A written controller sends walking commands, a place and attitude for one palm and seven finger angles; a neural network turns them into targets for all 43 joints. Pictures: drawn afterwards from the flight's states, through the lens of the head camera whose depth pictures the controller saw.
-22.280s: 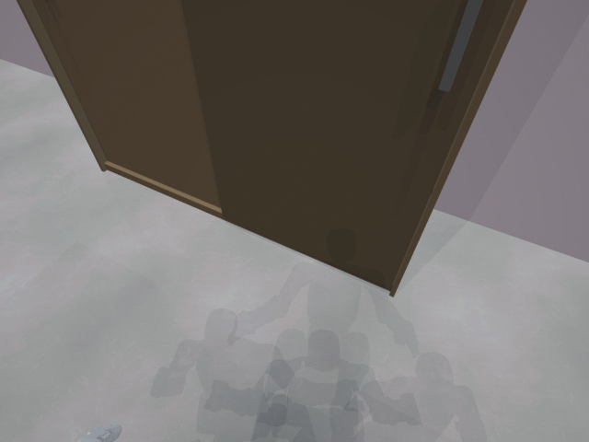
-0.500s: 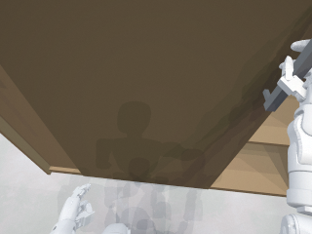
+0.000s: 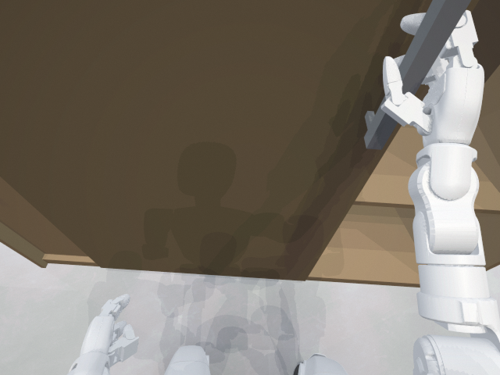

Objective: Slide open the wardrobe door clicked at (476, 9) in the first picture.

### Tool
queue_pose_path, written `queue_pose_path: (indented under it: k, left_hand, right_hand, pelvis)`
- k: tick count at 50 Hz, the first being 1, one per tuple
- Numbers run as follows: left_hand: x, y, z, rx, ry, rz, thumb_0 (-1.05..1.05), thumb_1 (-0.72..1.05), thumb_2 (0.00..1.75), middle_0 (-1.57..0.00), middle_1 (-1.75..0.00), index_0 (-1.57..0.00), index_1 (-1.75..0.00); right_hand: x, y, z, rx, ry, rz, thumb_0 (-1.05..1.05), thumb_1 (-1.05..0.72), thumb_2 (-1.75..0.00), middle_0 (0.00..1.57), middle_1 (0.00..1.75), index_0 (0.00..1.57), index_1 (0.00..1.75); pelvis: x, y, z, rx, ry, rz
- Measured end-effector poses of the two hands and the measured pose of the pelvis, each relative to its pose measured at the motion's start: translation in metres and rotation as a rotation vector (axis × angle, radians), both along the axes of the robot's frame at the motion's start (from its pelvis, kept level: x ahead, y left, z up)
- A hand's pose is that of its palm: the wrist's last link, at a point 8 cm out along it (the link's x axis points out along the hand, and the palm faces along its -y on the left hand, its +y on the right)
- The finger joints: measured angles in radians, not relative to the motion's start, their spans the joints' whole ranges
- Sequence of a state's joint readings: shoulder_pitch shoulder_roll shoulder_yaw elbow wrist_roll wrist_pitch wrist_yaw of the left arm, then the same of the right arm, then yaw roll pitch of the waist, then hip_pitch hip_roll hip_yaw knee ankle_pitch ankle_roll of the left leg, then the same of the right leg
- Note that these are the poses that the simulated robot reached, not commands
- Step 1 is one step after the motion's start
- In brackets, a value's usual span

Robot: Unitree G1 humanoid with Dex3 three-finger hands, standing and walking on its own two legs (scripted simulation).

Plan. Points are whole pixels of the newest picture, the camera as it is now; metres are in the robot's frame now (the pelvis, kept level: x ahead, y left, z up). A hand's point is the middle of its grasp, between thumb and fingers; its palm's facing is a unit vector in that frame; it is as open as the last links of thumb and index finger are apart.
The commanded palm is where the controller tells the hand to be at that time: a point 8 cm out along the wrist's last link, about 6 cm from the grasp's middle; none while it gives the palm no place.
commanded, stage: stop walking and hold the door there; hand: right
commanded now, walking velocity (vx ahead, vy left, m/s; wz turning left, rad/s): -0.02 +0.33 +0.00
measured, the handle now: (413, 49) +0.44 -0.14 +0.27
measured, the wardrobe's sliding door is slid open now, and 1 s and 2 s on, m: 0.52 0.52 0.52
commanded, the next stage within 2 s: loosen the grip on the handle in 0.80 s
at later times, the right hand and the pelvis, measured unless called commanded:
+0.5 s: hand (393, 95) +0.40 -0.12 +0.24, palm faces +0.01 +1.00 -0.09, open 6.4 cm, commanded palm +0.38 -0.15 +0.22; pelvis +0.00 -0.02 +0.02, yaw +0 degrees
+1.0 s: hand (404, 90) +0.40 -0.13 +0.25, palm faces -0.03 +0.99 -0.13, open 7.2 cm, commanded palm +0.37 -0.17 +0.23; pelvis -0.02 -0.02 +0.03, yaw -1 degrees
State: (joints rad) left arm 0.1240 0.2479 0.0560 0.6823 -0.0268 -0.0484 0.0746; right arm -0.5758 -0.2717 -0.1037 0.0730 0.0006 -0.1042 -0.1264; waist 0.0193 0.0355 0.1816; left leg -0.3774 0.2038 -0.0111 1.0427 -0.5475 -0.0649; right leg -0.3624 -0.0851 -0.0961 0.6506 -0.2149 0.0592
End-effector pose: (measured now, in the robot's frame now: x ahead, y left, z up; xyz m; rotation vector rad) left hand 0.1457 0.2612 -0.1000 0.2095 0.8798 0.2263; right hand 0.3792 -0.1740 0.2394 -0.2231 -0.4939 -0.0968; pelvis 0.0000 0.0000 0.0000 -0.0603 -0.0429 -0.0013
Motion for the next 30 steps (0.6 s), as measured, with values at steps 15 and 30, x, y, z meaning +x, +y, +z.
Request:
queue_pose_path:
  k: [15,30]
  left_hand:
    - [0.026,-0.089,0.017,-0.107,-0.036,-0.193,0.01,0.9,0.9,-0.21,-0.3,-0.2,-0.3]
    - [0.031,-0.06,0.036,-0.045,-0.063,-0.143,0.01,0.9,0.9,-0.21,-0.3,-0.2,-0.29]
  right_hand:
    - [0.0,0.002,0.002,0.112,0.079,0.11,-0.07,-0.7,-0.81,0.42,1.4,0.24,1.32]
    - [-0.002,0.005,0.002,0.123,0.103,0.111,-0.04,-0.74,-0.8,0.42,1.4,0.19,1.32]
  pelvis:
    - [0.007,-0.02,0.019,0.045,0.018,-0.029]
    - [0.001,-0.018,0.025,0.066,0.034,-0.005]
